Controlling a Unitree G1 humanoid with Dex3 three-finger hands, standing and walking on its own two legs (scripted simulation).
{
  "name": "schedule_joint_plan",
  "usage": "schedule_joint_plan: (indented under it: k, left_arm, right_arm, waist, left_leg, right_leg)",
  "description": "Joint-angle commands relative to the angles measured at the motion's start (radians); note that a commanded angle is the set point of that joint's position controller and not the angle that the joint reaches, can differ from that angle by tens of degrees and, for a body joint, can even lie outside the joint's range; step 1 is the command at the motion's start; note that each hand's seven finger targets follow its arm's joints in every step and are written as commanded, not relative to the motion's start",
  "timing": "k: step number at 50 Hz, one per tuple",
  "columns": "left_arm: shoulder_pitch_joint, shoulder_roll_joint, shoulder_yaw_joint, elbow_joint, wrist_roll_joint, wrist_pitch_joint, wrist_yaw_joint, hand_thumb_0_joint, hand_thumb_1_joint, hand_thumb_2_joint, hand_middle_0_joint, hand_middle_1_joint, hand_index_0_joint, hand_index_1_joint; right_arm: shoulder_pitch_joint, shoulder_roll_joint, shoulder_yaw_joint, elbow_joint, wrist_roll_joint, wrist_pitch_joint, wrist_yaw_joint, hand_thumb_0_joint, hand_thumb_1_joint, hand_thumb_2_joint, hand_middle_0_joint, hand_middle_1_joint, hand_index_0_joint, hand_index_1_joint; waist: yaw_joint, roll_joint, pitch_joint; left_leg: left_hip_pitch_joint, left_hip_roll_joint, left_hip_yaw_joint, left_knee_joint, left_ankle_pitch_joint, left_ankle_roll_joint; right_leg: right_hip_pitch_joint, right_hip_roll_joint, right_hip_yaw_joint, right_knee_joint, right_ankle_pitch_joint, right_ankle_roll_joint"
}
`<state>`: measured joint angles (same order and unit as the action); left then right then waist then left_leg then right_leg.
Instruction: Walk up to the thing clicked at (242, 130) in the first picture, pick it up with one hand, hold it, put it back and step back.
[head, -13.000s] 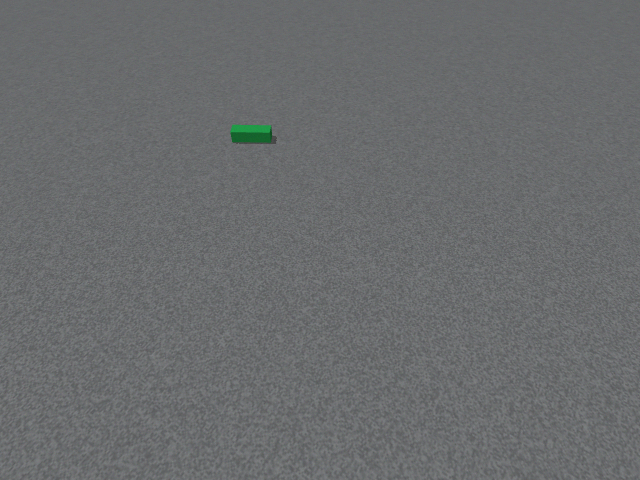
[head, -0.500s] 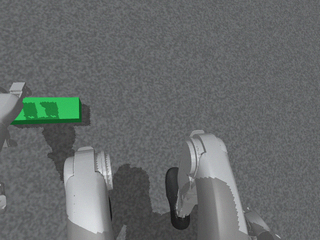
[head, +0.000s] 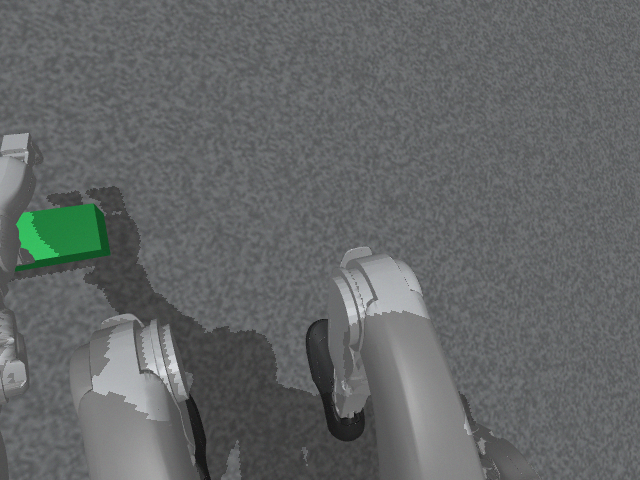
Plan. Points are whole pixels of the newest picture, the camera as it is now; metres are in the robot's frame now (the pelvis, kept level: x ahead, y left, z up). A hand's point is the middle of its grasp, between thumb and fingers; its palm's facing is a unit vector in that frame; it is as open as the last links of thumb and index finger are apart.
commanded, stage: approach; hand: left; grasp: from above
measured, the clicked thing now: (21, 242) +0.45 +0.29 -0.29
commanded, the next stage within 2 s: close in in 0.60 s
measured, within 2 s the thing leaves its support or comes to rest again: neither
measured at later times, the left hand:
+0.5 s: hand out of the picture +0.44 +0.30 -0.18, palm faces -0.43 -0.05 -0.90, open 13.5 cm
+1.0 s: hand out of the picture +0.42 +0.30 -0.20, palm faces -0.52 -0.07 -0.85, open 13.5 cm
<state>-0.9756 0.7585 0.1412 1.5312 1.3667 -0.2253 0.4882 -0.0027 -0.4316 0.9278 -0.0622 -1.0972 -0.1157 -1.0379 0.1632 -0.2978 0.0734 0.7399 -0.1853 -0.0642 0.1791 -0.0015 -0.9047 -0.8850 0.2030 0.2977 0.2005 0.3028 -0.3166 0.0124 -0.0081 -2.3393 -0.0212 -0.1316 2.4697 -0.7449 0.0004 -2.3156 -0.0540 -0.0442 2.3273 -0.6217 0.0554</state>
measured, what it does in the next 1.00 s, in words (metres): stands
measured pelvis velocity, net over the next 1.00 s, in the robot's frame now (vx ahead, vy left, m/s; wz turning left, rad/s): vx -0.01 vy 0.00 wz -0.01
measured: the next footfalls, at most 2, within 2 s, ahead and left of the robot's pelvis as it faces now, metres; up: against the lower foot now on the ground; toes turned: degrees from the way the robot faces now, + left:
none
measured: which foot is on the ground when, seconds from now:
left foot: down 0.00-1.00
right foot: down 0.00-1.00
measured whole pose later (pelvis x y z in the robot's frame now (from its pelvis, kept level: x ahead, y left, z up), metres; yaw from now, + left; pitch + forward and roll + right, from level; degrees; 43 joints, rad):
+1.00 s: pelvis -0.01 +0.00 -0.01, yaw +0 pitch +32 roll -10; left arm -0.94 0.84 0.11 1.58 1.40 -0.43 0.47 0.00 -0.42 0.93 -0.07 -1.10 -0.13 -1.04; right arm 0.14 -0.29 0.09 0.75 -0.21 -0.07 0.18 0.00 -0.90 -0.89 0.21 0.30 0.20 0.30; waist -0.27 -0.04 0.01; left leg -2.33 -0.03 -0.15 2.49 -0.73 0.00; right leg -2.29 -0.05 -0.06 2.34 -0.61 0.06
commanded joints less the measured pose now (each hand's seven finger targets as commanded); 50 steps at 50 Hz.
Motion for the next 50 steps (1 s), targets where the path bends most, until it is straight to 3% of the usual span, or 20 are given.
schedule_joint_plan:
  k: [1,4,7,11,12,14,18,21,23,25,26,30,32,34,36,38,40,45,47,50]
  left_arm:
    - [-0.087,0.362,0.071,-0.230,-0.081,-0.001,-0.036,0.000,-0.455,0.919,-0.045,-1.111,-0.109,-1.044]
    - [-0.078,0.326,0.064,-0.378,-0.108,-0.047,-0.086,0.000,-0.468,0.927,-0.046,-1.107,-0.105,-1.046]
    - [-0.165,0.221,-0.005,-0.421,-0.120,-0.103,-0.126,0.000,-0.478,0.953,-0.056,-1.105,-0.105,-1.054]
    - [-0.248,0.152,-0.079,-0.342,-0.132,-0.182,-0.126,0.000,-0.456,0.959,-0.061,-1.094,-0.111,-1.042]
    - [-0.270,0.139,-0.091,-0.305,-0.124,-0.200,-0.118,0.000,-0.455,0.982,-0.069,-1.099,-0.113,-1.053]
    - [-0.312,0.135,-0.118,-0.249,-0.086,-0.227,-0.092,0.000,-0.432,0.935,-0.053,-1.100,-0.116,-1.035]
    - [-0.340,0.249,-0.071,-0.154,0.021,-0.233,0.003,0.000,-0.432,0.931,-0.049,-1.091,-0.111,-1.027]
    - [-0.386,0.312,-0.016,-0.115,0.077,-0.192,0.072,0.000,-0.426,0.929,-0.047,-1.091,-0.110,-1.026]
    - [-0.387,0.309,-0.020,-0.030,0.100,-0.149,0.100,0.000,-0.420,0.918,-0.045,-1.105,-0.113,-1.035]
    - [-0.373,0.313,-0.008,-0.033,0.099,-0.103,0.116,0.000,-0.418,0.913,-0.042,-1.099,-0.111,-1.027]
    - [-0.338,0.289,-0.027,0.034,0.090,-0.077,0.112,0.000,-0.416,0.903,-0.042,-1.109,-0.115,-1.033]
    - [-0.241,0.267,-0.026,0.021,0.038,-0.015,0.059,0.000,-0.407,0.902,-0.044,-1.124,-0.122,-1.042]
    - [-0.204,0.278,-0.013,-0.065,-0.002,-0.011,0.020,0.000,-0.393,0.875,-0.037,-1.135,-0.126,-1.042]
    - [-0.194,0.295,0.004,-0.161,-0.031,-0.023,-0.020,0.000,-0.388,0.880,-0.040,-1.145,-0.131,-1.051]
    - [-0.207,0.322,0.030,-0.255,-0.053,-0.049,-0.047,0.000,-0.451,0.904,-0.040,-1.104,-0.107,-1.035]
    - [-0.214,0.287,0.009,-0.306,-0.064,-0.084,-0.064,0.000,-0.462,0.907,-0.041,-1.090,-0.103,-1.026]
    - [-0.215,0.248,-0.009,-0.208,-0.059,-0.116,-0.069,0.000,-0.464,0.919,-0.045,-1.083,-0.103,-1.023]
    - [-0.246,0.298,0.004,-0.137,-0.017,-0.208,-0.010,0.000,-0.438,0.976,-0.066,-1.109,-0.119,-1.054]
    - [-0.264,0.300,-0.004,-0.060,0.010,-0.224,0.023,0.000,-0.427,0.952,-0.057,-1.095,-0.117,-1.034]
    - [-0.285,0.319,-0.005,-0.021,0.048,-0.231,0.078,0.000,-0.426,0.920,-0.044,-1.058,-0.096,-1.004]
  right_arm:
    - [0.164,-0.255,-0.104,-0.040,0.031,0.010,-0.013,0.000,-0.901,-0.891,0.200,0.300,0.200,0.300]
    - [0.187,-0.250,-0.135,-0.044,0.041,0.028,-0.019,0.000,-0.902,-0.892,0.200,0.300,0.200,0.300]
    - [0.218,-0.242,-0.146,-0.017,0.042,0.036,-0.026,0.000,-0.905,-0.893,0.200,0.300,0.200,0.300]
    - [0.215,-0.239,-0.137,0.010,0.046,0.031,-0.035,0.000,-0.902,-0.891,0.200,0.300,0.200,0.300]
    - [0.222,-0.238,-0.132,0.024,0.041,0.029,-0.036,0.000,-0.902,-0.892,0.200,0.300,0.200,0.300]
    - [0.203,-0.236,-0.121,0.042,0.032,0.024,-0.040,0.000,-0.898,-0.889,0.200,0.300,0.200,0.300]
    - [0.174,-0.261,-0.104,0.042,0.011,0.027,-0.042,0.000,-0.896,-0.889,0.200,0.300,0.200,0.300]
    - [0.160,-0.271,-0.094,0.028,-0.009,0.024,-0.034,0.000,-0.894,-0.889,0.200,0.300,0.200,0.300]
    - [0.142,-0.264,-0.084,0.014,-0.014,0.019,-0.029,0.000,-0.896,-0.891,0.200,0.300,0.200,0.300]
    - [0.141,-0.273,-0.081,0.002,-0.013,0.012,-0.025,0.000,-0.894,-0.890,0.200,0.300,0.200,0.300]
    - [0.122,-0.268,-0.075,0.000,-0.014,0.005,-0.022,0.000,-0.896,-0.891,0.200,0.300,0.200,0.300]
    - [0.133,-0.268,-0.079,-0.024,-0.011,-0.013,-0.009,0.000,-0.896,-0.889,0.200,0.300,0.200,0.300]
    - [0.145,-0.266,-0.091,-0.034,0.002,-0.014,-0.003,0.000,-0.896,-0.889,0.200,0.300,0.200,0.300]
    - [0.154,-0.267,-0.104,-0.048,0.007,-0.013,0.002,0.000,-0.897,-0.889,0.200,0.300,0.200,0.300]
    - [0.167,-0.268,-0.115,-0.064,0.016,-0.010,0.002,0.000,-0.899,-0.893,0.200,0.300,0.200,0.300]
    - [0.190,-0.260,-0.119,-0.043,0.024,0.002,-0.003,0.000,-0.900,-0.893,0.200,0.300,0.200,0.300]
    - [0.196,-0.264,-0.104,-0.047,0.020,0.004,-0.006,0.000,-0.899,-0.893,0.200,0.300,0.200,0.300]
    - [0.214,-0.255,-0.077,0.013,-0.008,-0.002,-0.010,0.000,-0.900,-0.893,0.200,0.300,0.200,0.300]
    - [0.199,-0.256,-0.064,0.007,-0.024,-0.011,-0.006,0.000,-0.897,-0.892,0.200,0.300,0.200,0.300]
    - [0.190,-0.263,-0.053,0.025,-0.040,-0.020,-0.003,0.000,-0.893,-0.894,0.200,0.300,0.200,0.300]
  waist:
    - [0.119,0.260,-0.771]
    - [0.116,0.265,-0.806]
    - [0.057,0.212,-0.726]
    - [0.019,0.158,-0.636]
    - [0.004,0.147,-0.608]
    - [0.008,0.188,-0.600]
    - [0.037,0.291,-0.637]
    - [0.023,0.356,-0.661]
    - [0.013,0.366,-0.644]
    - [0.023,0.418,-0.671]
    - [0.017,0.404,-0.654]
    - [0.026,0.360,-0.650]
    - [0.059,0.386,-0.685]
    - [0.070,0.359,-0.713]
    - [0.074,0.353,-0.734]
    - [0.061,0.313,-0.722]
    - [0.013,0.228,-0.642]
    - [0.023,0.228,-0.622]
    - [-0.001,0.224,-0.596]
    - [-0.004,0.267,-0.586]
  left_leg:
    - [0.470,-0.036,0.127,-0.304,0.276,0.039]
    - [0.510,-0.033,0.120,-0.317,0.258,0.032]
    - [0.470,-0.030,0.112,-0.295,0.220,0.034]
    - [0.440,-0.024,0.093,-0.272,0.162,0.035]
    - [0.437,-0.022,0.085,-0.265,0.153,0.036]
    - [0.481,-0.018,0.081,-0.269,0.148,0.030]
    - [0.579,-0.017,0.069,-0.303,0.206,0.016]
    - [0.632,-0.012,0.054,-0.331,0.263,-0.001]
    - [0.606,-0.015,0.061,-0.328,0.244,0.006]
    - [0.636,-0.016,0.053,-0.339,0.289,0.001]
    - [0.615,-0.016,0.058,-0.326,0.273,0.004]
    - [0.556,-0.027,0.074,-0.319,0.257,0.019]
    - [0.569,-0.029,0.079,-0.330,0.273,0.017]
    - [0.561,-0.030,0.081,-0.330,0.259,0.019]
    - [0.545,-0.031,0.085,-0.326,0.246,0.020]
    - [0.519,-0.032,0.092,-0.304,0.235,0.023]
    - [0.454,-0.032,0.089,-0.270,0.231,0.029]
    - [0.448,-0.029,0.093,-0.248,0.199,0.029]
    - [0.442,-0.024,0.087,-0.240,0.170,0.031]
    - [0.485,-0.019,0.078,-0.252,0.179,0.026]
  right_leg:
    - [0.504,0.035,-0.073,-0.197,0.216,-0.077]
    - [0.498,0.031,-0.067,-0.222,0.192,-0.081]
    - [0.458,0.034,-0.068,-0.255,0.165,-0.080]
    - [0.402,0.044,-0.071,-0.276,0.101,-0.083]
    - [0.383,0.044,-0.071,-0.274,0.093,-0.082]
    - [0.343,0.049,-0.076,-0.260,0.087,-0.085]
    - [0.297,0.052,-0.106,-0.206,0.124,-0.087]
    - [0.271,0.044,-0.131,-0.163,0.172,-0.077]
    - [0.252,0.053,-0.136,-0.156,0.164,-0.080]
    - [0.247,0.045,-0.136,-0.143,0.197,-0.074]
    - [0.236,0.048,-0.134,-0.138,0.190,-0.078]
    - [0.283,0.044,-0.123,-0.149,0.190,-0.075]
    - [0.311,0.039,-0.114,-0.150,0.198,-0.078]
    - [0.342,0.037,-0.108,-0.162,0.191,-0.078]
    - [0.365,0.033,-0.099,-0.175,0.181,-0.082]
    - [0.374,0.035,-0.096,-0.197,0.170,-0.085]
    - [0.371,0.041,-0.102,-0.201,0.165,-0.082]
    - [0.379,0.053,-0.098,-0.205,0.137,-0.077]
    - [0.358,0.060,-0.103,-0.199,0.117,-0.077]
    - [0.323,0.064,-0.120,-0.181,0.124,-0.074]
